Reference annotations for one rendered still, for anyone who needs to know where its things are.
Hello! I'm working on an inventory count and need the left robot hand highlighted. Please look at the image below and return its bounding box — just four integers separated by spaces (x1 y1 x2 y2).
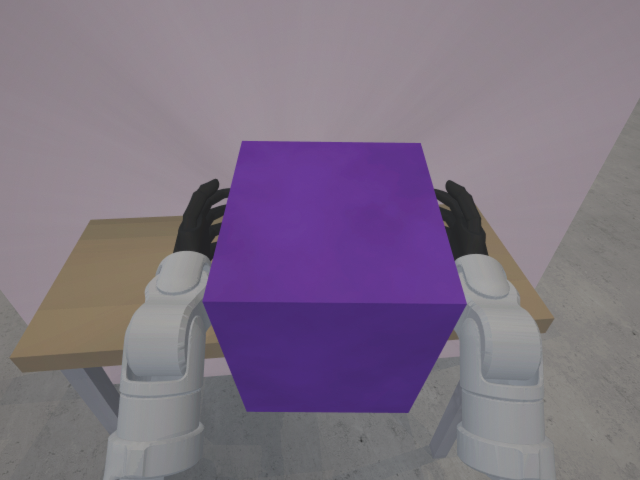
173 179 230 261

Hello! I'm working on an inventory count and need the right robot forearm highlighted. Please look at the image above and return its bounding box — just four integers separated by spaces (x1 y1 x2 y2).
454 254 557 480

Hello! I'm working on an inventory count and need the table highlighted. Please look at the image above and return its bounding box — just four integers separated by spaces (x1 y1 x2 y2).
10 204 555 459

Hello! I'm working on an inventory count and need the carton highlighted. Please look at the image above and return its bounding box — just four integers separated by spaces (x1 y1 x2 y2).
202 141 467 413

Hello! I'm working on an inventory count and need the right robot hand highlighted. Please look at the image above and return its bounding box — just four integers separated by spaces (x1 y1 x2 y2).
434 180 489 261

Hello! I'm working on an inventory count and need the left robot forearm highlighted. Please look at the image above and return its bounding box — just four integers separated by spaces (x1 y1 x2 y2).
103 251 212 480

